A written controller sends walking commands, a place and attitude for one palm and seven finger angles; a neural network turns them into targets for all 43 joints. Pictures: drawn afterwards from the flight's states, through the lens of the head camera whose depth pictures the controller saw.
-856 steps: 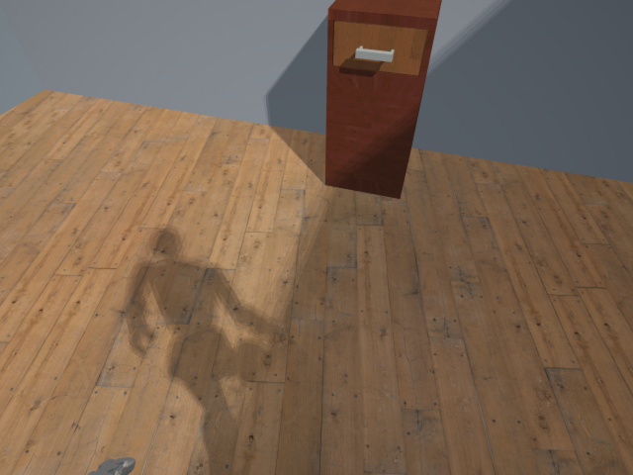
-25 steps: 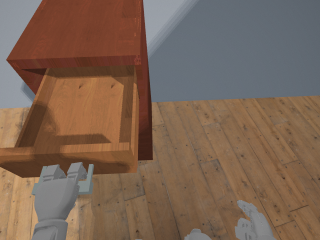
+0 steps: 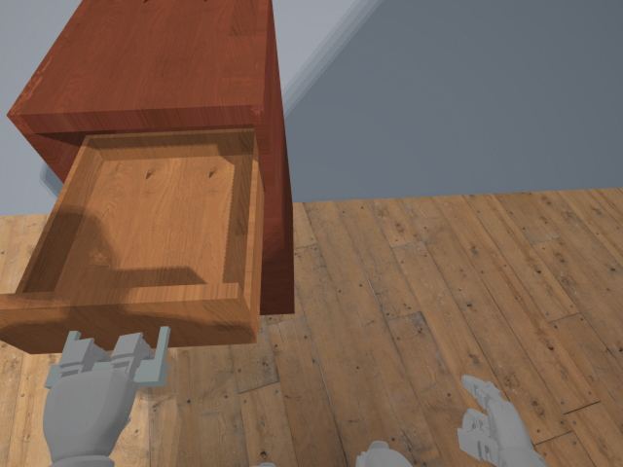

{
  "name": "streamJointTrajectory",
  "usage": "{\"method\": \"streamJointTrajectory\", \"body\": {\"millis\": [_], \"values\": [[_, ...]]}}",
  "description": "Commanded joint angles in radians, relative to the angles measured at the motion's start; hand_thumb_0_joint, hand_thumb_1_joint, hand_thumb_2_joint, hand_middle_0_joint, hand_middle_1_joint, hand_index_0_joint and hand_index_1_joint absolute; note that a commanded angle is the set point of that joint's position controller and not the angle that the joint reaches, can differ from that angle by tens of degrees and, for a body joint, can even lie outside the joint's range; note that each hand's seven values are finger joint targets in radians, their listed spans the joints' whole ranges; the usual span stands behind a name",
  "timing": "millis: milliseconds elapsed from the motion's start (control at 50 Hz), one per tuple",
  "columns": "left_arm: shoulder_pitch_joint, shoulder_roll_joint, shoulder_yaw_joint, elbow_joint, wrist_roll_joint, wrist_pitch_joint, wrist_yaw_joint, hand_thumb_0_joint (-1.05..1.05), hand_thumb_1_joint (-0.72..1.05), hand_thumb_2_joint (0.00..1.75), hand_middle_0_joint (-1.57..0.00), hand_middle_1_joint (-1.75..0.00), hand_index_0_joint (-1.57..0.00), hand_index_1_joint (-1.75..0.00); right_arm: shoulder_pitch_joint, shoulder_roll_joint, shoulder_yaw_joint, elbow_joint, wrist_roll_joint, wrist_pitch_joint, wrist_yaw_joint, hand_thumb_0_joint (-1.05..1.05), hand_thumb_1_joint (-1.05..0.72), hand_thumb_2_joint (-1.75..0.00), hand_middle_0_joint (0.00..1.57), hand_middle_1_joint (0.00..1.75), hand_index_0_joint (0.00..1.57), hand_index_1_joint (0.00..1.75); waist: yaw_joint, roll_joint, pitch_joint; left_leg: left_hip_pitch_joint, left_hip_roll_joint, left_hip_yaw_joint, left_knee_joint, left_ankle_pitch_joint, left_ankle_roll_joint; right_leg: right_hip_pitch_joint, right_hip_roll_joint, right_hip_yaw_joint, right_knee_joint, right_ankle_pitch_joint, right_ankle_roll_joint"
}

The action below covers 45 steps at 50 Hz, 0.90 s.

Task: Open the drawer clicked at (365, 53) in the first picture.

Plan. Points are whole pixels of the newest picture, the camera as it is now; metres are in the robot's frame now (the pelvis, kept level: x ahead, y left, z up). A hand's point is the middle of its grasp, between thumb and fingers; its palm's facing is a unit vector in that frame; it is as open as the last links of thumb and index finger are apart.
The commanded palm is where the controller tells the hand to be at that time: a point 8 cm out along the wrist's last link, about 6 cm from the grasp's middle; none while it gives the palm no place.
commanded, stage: pull the drawer open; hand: left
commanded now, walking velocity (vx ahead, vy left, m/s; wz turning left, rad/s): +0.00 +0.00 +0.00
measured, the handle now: (113, 356) +0.25 +0.27 -0.01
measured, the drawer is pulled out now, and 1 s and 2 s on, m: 0.30 0.30 0.30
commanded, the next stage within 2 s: open the thumb to release the handle in 0.06 s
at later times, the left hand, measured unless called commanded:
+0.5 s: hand (113, 405) +0.19 +0.26 -0.03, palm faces -0.03 -0.03 -1.00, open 8.8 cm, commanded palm +0.17 +0.26 +0.02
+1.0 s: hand (121, 404) +0.20 +0.25 -0.03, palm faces -0.02 -0.02 -1.00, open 13.8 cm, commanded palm +0.18 +0.26 +0.02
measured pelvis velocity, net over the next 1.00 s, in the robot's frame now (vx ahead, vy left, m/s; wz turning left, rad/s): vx -0.03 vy -0.01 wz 0.04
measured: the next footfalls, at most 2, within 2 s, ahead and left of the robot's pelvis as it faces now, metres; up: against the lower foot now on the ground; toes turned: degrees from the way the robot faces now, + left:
none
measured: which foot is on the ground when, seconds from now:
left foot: down 0.00-1.00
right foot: down 0.00-1.00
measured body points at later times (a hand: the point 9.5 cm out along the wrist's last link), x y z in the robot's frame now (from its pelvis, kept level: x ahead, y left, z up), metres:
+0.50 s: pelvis -0.01 -0.01 +0.00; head +0.05 -0.03 +0.45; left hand +0.19 +0.26 +0.03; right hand +0.18 -0.23 -0.11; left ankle -0.07 +0.10 -0.67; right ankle +0.02 -0.10 -0.67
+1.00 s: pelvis -0.03 -0.01 +0.00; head +0.04 -0.04 +0.44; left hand +0.19 +0.25 +0.02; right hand +0.17 -0.24 -0.12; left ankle -0.07 +0.10 -0.67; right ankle +0.02 -0.10 -0.67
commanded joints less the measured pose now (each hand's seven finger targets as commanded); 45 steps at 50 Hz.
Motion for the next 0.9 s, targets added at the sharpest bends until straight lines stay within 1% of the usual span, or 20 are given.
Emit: {"method": "streamJointTrajectory", "body": {"millis": [0,80,120,140,180,200,240,300,320,460,540,600,660,700,720,740,760,820,860,880], "values": [[0.139,0.15,0.136,-0.17,-0.011,0.023,0.069,0.0,0.9,0.9,-0.4,-1.35,-0.4,-1.35,-0.073,-0.115,-0.045,-0.138,0.003,-0.051,-0.017,0.0,-0.9,-0.9,0.2,0.3,0.2,0.3,0.058,0.028,-0.248,0.079,-0.026,-0.054,-0.115,0.574,-0.018,0.301,0.002,0.025,-0.089,0.462,-0.022],[0.112,0.165,0.151,-0.141,-0.016,0.026,0.067,0.0,0.9,0.9,-0.4,-1.35,-0.4,-1.35,-0.079,-0.117,-0.042,-0.128,0.001,-0.051,-0.028,0.0,-0.9,-0.9,0.2,0.3,0.2,0.3,0.054,-0.017,-0.225,0.047,-0.031,-0.05,-0.119,0.515,-0.012,0.313,0.0,0.033,-0.097,0.459,-0.018],[0.113,0.16,0.146,-0.15,-0.014,0.02,0.066,0.0,0.9,0.9,-0.4,-1.35,-0.4,-1.35,-0.075,-0.115,-0.045,-0.129,0.0,-0.055,-0.029,0.0,-0.9,-0.9,0.2,0.3,0.2,0.3,0.057,-0.006,-0.248,0.056,-0.031,-0.049,-0.117,0.537,-0.012,0.321,-0.002,0.036,-0.095,0.475,-0.018],[-0.147,0.139,0.082,-0.162,-0.001,0.021,0.067,0.0,0.9,0.9,-0.4,-1.35,-0.4,-1.35,-0.074,-0.125,-0.046,-0.098,-0.003,-0.056,-0.037,0.0,-0.9,-0.9,0.2,0.3,0.2,0.3,-0.013,0.002,-0.238,0.058,-0.026,-0.055,-0.092,0.501,-0.01,0.248,-0.006,0.033,-0.092,0.458,-0.013],[-0.096,0.161,0.129,-0.119,0.009,0.019,0.073,0.0,0.76,0.84,-0.39,-1.34,-0.39,-1.34,-0.062,-0.12,-0.049,-0.098,-0.008,-0.062,-0.047,0.0,-0.9,-0.9,0.2,0.3,0.2,0.3,0.021,0.012,-0.249,0.056,-0.029,-0.052,-0.097,0.491,-0.009,0.254,-0.004,0.023,-0.086,0.415,-0.015],[-0.069,0.164,0.135,-0.087,0.001,0.023,0.071,0.0,0.69,0.81,-0.38,-1.33,-0.38,-1.33,-0.059,-0.118,-0.05,-0.092,-0.005,-0.062,-0.047,0.0,-0.9,-0.9,0.2,0.3,0.2,0.3,0.026,-0.017,-0.25,0.045,-0.03,-0.05,-0.099,0.48,-0.01,0.271,-0.003,0.022,-0.09,0.417,-0.014],[-0.12,0.168,0.126,-0.094,0.002,0.026,0.068,0.0,0.55,0.75,-0.38,-1.31,-0.38,-1.31,-0.061,-0.12,-0.052,-0.092,-0.002,-0.062,-0.052,0.0,-0.9,-0.9,0.2,0.3,0.2,0.3,0.021,-0.028,-0.26,0.04,-0.033,-0.049,-0.104,0.447,-0.009,0.278,-0.005,0.028,-0.099,0.398,-0.012],[-0.122,0.171,0.115,-0.087,0.001,0.045,0.054,0.0,0.34,0.66,-0.36,-1.29,-0.36,-1.29,-0.062,-0.118,-0.049,-0.093,0.004,-0.06,-0.058,0.0,-0.9,-0.9,0.2,0.3,0.2,0.3,0.031,-0.005,-0.27,0.061,-0.035,-0.048,-0.118,0.46,-0.01,0.293,-0.005,0.019,-0.106,0.387,-0.014],[-0.134,0.152,0.087,-0.086,0.001,0.05,0.047,0.0,0.27,0.63,-0.35,-1.28,-0.35,-1.28,-0.068,-0.12,-0.047,-0.096,0.005,-0.061,-0.061,0.0,-0.9,-0.9,0.2,0.3,0.2,0.3,0.022,-0.001,-0.253,0.058,-0.036,-0.047,-0.12,0.448,-0.008,0.285,-0.006,0.018,-0.115,0.375,-0.012],[-0.186,0.17,0.086,-0.062,-0.014,0.043,-0.004,0.0,-0.22,0.42,-0.32,-1.23,-0.32,-1.23,-0.07,-0.119,-0.039,-0.102,0.012,-0.067,-0.076,0.0,-0.9,-0.9,0.2,0.3,0.2,0.3,0.016,-0.054,-0.2,0.029,-0.036,-0.051,-0.149,0.363,0.002,0.295,-0.008,0.022,-0.152,0.292,-0.008],[-0.234,0.164,0.07,-0.03,0.002,0.019,-0.013,0.0,-0.5,0.3,-0.3,-1.2,-0.3,-1.2,-0.063,-0.115,-0.037,-0.095,0.009,-0.077,-0.079,0.0,-0.9,-0.9,0.2,0.3,0.2,0.3,0.016,-0.024,-0.167,0.016,-0.039,-0.048,-0.151,0.32,0.002,0.262,-0.01,0.02,-0.156,0.231,-0.01],[-0.248,0.184,0.092,-0.047,0.007,-0.002,-0.005,0.0,-0.5,0.3,-0.3,-1.2,-0.3,-1.2,-0.055,-0.114,-0.043,-0.095,0.005,-0.082,-0.078,0.0,-0.9,-0.9,0.2,0.3,0.2,0.3,0.027,0.001,-0.221,0.027,-0.041,-0.044,-0.14,0.333,0.002,0.272,-0.012,0.028,-0.144,0.246,-0.011],[-0.232,0.18,0.097,-0.047,0.001,-0.006,0.004,0.0,-0.5,0.3,-0.3,-1.2,-0.3,-1.2,-0.055,-0.117,-0.043,-0.097,0.006,-0.084,-0.074,0.0,-0.9,-0.9,0.2,0.3,0.2,0.3,0.025,0.003,-0.227,0.021,-0.042,-0.046,-0.135,0.342,0.002,0.27,-0.01,0.024,-0.136,0.255,-0.013],[-0.242,0.186,0.105,-0.023,0.002,-0.006,0.007,0.0,-0.5,0.3,-0.3,-1.2,-0.3,-1.2,-0.051,-0.117,-0.046,-0.088,0.008,-0.085,-0.075,0.0,-0.9,-0.9,0.2,0.3,0.2,0.3,0.023,-0.033,-0.211,0.002,-0.042,-0.046,-0.131,0.324,0.003,0.264,-0.01,0.028,-0.139,0.24,-0.009],[-0.258,0.18,0.096,-0.026,0.004,-0.008,0.009,0.0,-0.5,0.3,-0.3,-1.2,-0.3,-1.2,-0.053,-0.117,-0.046,-0.089,0.007,-0.087,-0.077,0.0,-0.9,-0.9,0.2,0.3,0.2,0.3,0.02,-0.032,-0.213,-0.005,-0.043,-0.045,-0.128,0.319,0.003,0.264,-0.011,0.031,-0.139,0.241,-0.008],[-0.241,0.116,0.037,-0.056,-0.003,-0.007,0.008,0.0,-0.5,0.3,-0.3,-1.2,-0.3,-1.2,-0.055,-0.11,-0.048,-0.101,0.008,-0.094,-0.072,0.0,-0.9,-0.9,0.2,0.3,0.2,0.3,0.014,-0.009,-0.216,0.014,-0.043,-0.044,-0.135,0.321,0.002,0.264,-0.013,0.028,-0.148,0.242,-0.009],[-0.266,0.15,0.068,-0.064,-0.005,-0.008,0.015,0.0,-0.5,0.3,-0.3,-1.2,-0.3,-1.2,-0.054,-0.115,-0.049,-0.097,0.01,-0.095,-0.071,0.0,-0.9,-0.9,0.2,0.3,0.2,0.3,0.01,-0.019,-0.232,0.019,-0.04,-0.046,-0.133,0.327,0.004,0.26,-0.011,0.026,-0.142,0.238,-0.01],[-0.256,0.173,0.089,-0.034,0.001,0.0,0.017,0.0,-0.5,0.3,-0.3,-1.2,-0.3,-1.2,-0.051,-0.117,-0.049,-0.087,0.008,-0.095,-0.075,0.0,-0.9,-0.9,0.2,0.3,0.2,0.3,0.019,-0.056,-0.234,-0.004,-0.043,-0.045,-0.127,0.329,0.004,0.281,-0.013,0.034,-0.139,0.262,-0.005],[-0.252,0.194,0.108,-0.026,0.001,0.011,0.018,0.0,-0.5,0.3,-0.3,-1.2,-0.3,-1.2,-0.057,-0.12,-0.044,-0.087,0.01,-0.088,-0.075,0.0,-0.9,-0.9,0.2,0.3,0.2,0.3,0.026,-0.043,-0.232,-0.015,-0.044,-0.046,-0.132,0.323,0.004,0.29,-0.014,0.036,-0.138,0.256,-0.009],[-0.275,0.173,0.085,-0.02,0.004,0.013,0.018,0.0,-0.5,0.3,-0.3,-1.2,-0.3,-1.2,-0.059,-0.116,-0.044,-0.087,0.01,-0.089,-0.077,0.0,-0.9,-0.9,0.2,0.3,0.2,0.3,0.019,-0.044,-0.214,-0.018,-0.045,-0.041,-0.131,0.303,0.005,0.278,-0.017,0.038,-0.147,0.239,-0.005]]}}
